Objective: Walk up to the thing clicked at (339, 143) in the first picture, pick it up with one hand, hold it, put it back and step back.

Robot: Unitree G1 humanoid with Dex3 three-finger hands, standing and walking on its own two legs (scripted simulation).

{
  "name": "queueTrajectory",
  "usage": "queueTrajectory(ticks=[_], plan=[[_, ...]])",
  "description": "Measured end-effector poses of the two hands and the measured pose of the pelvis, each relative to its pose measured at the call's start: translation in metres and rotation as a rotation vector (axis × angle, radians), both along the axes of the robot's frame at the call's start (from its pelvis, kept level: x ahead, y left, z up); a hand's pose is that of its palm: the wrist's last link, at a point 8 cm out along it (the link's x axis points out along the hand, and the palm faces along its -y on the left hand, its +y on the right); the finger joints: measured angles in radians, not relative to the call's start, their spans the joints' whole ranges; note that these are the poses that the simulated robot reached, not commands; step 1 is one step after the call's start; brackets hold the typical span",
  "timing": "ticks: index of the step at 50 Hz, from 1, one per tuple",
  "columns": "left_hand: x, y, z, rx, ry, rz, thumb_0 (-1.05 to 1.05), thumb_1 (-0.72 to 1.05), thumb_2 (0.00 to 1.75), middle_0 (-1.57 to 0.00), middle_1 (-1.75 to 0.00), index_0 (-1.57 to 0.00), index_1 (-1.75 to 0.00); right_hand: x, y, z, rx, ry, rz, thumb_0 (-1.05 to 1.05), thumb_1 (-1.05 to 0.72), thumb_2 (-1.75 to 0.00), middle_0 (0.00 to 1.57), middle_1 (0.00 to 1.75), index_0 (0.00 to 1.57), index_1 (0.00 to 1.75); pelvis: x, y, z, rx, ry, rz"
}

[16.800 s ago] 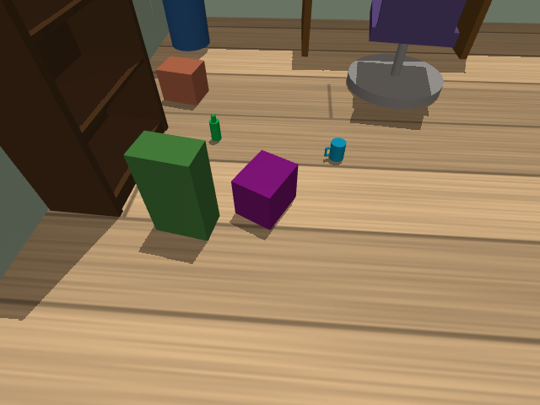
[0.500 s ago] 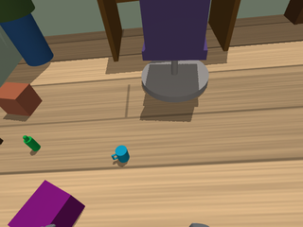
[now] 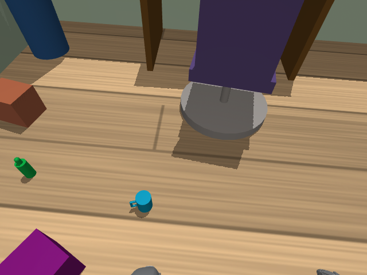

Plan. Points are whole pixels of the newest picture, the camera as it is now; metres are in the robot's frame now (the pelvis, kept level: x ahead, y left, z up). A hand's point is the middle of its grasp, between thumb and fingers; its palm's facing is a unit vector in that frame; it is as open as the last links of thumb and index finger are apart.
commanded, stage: walk up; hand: left
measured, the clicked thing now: (141, 202) +0.55 +0.24 -0.70
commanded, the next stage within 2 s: none
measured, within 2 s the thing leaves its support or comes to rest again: neither
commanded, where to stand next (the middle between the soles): +0.18 +0.00 m, yaw -2 degrees
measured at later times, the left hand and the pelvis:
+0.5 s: hand (85, 259) +0.17 +0.24 -0.12, palm faces -0.05 -0.89 -0.45, open 7.4 cm; pelvis +0.11 -0.03 +0.00, yaw -2 degrees
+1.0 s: hand (88, 239) +0.22 +0.26 -0.15, palm faces -0.05 -0.94 -0.33, open 7.4 cm; pelvis +0.15 +0.01 +0.01, yaw -2 degrees
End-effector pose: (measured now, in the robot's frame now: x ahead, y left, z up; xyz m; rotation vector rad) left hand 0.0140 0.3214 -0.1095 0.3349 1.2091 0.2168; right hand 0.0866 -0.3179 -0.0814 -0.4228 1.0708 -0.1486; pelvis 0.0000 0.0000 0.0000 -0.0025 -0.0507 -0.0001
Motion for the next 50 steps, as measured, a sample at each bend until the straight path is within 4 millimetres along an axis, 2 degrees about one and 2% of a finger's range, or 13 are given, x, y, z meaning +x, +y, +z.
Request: queueTrajectory(ticks=[4,7,11,15,20,23,26,31,34,38,42,45,50], plan=[[0.032,0.0,0.002,-0.023,0.015,-0.025,0.01,0.91,0.9,-0.2,-0.3,-0.2,-0.3,0.023,0.012,0.012,0.007,-0.053,-0.028,0.01,-0.9,-0.9,0.21,0.3,0.21,0.3,0.022,0.007,0.008,-0.024,-0.01,0.007],[0.059,0.001,0.007,-0.032,-0.02,-0.035,0.01,0.91,0.9,-0.2,-0.3,-0.2,-0.3,0.03,0.016,0.017,0.01,-0.042,-0.035,0.01,-0.9,-0.9,0.21,0.3,0.21,0.3,0.038,0.007,0.014,-0.015,-0.014,0.006],[0.087,0.0,0.014,-0.022,-0.036,-0.047,0.01,0.91,0.9,-0.2,-0.3,-0.2,-0.3,0.036,0.011,0.014,0.016,-0.014,-0.048,0.01,-0.9,-0.9,0.21,0.31,0.21,0.3,0.059,0.003,0.016,0.004,-0.019,-0.005],[0.111,-0.007,0.02,0.016,-0.016,-0.062,0.01,0.91,0.9,-0.2,-0.3,-0.2,-0.3,0.047,0.0,0.0,0.031,0.015,-0.07,0.01,-0.9,-0.9,0.21,0.31,0.21,0.3,0.079,-0.005,0.012,0.019,-0.013,-0.02],[0.137,-0.021,0.022,0.087,-0.03,-0.061,0.01,0.91,0.9,-0.2,-0.3,-0.2,-0.3,0.068,-0.018,-0.036,0.069,0.057,-0.096,0.01,-0.9,-0.9,0.21,0.31,0.21,0.3,0.099,-0.023,-0.003,0.012,-0.007,-0.028],[0.147,-0.032,0.027,0.089,-0.049,-0.067,0.01,0.91,0.9,-0.2,-0.3,-0.2,-0.3,0.08,-0.017,-0.045,0.092,0.075,-0.086,0.01,-0.9,-0.9,0.21,0.3,0.2,0.3,0.104,-0.028,-0.002,0.017,-0.014,-0.027],[0.153,-0.038,0.037,0.088,-0.061,-0.063,0.0,0.91,0.9,-0.21,-0.3,-0.21,-0.3,0.09,-0.015,-0.045,0.109,0.088,-0.075,0.01,-0.9,-0.9,0.21,0.3,0.2,0.3,0.11,-0.028,0.004,0.028,-0.01,-0.023],[0.161,-0.033,0.042,0.092,-0.063,-0.068,0.0,0.9,0.9,-0.21,-0.3,-0.21,-0.3,0.097,-0.015,-0.039,0.098,0.11,-0.071,0.01,-0.9,-0.9,0.21,0.3,0.2,0.3,0.121,-0.025,0.009,0.021,0.003,-0.022],[0.168,-0.024,0.035,0.085,-0.063,-0.059,0.0,0.9,0.9,-0.21,-0.3,-0.21,-0.3,0.097,-0.014,-0.035,0.072,0.125,-0.079,0.01,-0.9,-0.9,0.21,0.3,0.2,0.3,0.127,-0.019,0.007,0.008,0.004,-0.018],[0.179,-0.008,0.014,0.056,-0.059,-0.041,0.01,0.9,0.9,-0.21,-0.3,-0.21,-0.3,0.096,-0.008,-0.031,0.021,0.133,-0.103,0.01,-0.9,-0.9,0.21,0.3,0.2,0.3,0.133,-0.007,-0.001,0.008,-0.004,-0.014],[0.192,-0.008,0.001,0.001,-0.038,-0.03,0.01,0.91,0.9,-0.2,-0.3,-0.2,-0.3,0.096,0.004,-0.018,0.005,0.129,-0.123,0.01,-0.9,-0.9,0.21,0.3,0.2,0.3,0.141,0.003,0.004,0.004,-0.002,-0.018],[0.199,-0.011,-0.004,-0.027,-0.031,-0.039,0.01,0.91,0.9,-0.2,-0.3,-0.2,-0.3,0.104,0.01,-0.013,0.004,0.127,-0.12,0.01,-0.9,-0.9,0.21,0.3,0.2,0.3,0.145,0.004,0.006,-0.002,0.004,-0.024],[0.203,-0.015,-0.005,-0.04,-0.003,-0.038,0.01,0.91,0.9,-0.21,-0.3,-0.2,-0.3,0.129,0.02,-0.01,0.026,0.088,-0.106,0.01,-0.9,-0.9,0.21,0.3,0.21,0.3,0.15,0.006,0.011,-0.012,-0.002,-0.028]])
